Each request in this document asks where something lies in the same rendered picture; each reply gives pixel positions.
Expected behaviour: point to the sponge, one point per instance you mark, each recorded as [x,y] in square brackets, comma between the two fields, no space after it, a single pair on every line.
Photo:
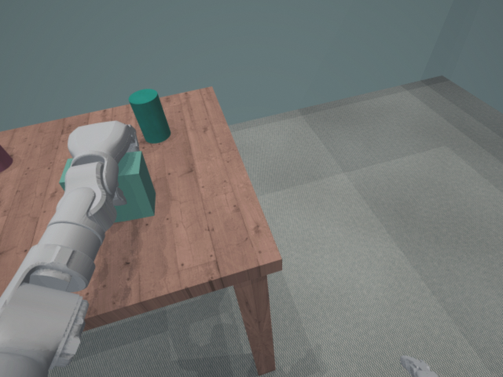
[136,184]

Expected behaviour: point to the robot left upper arm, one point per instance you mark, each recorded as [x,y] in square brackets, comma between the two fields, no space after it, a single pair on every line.
[40,328]

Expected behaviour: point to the left robot forearm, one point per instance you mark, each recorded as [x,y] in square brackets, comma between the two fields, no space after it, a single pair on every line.
[64,257]

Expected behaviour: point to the table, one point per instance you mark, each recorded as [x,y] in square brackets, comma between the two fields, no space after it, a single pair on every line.
[209,230]

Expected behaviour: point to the right robot hand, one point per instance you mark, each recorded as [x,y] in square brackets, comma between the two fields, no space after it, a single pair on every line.
[415,367]

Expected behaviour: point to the left robot hand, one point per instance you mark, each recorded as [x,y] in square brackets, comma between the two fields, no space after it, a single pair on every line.
[113,138]

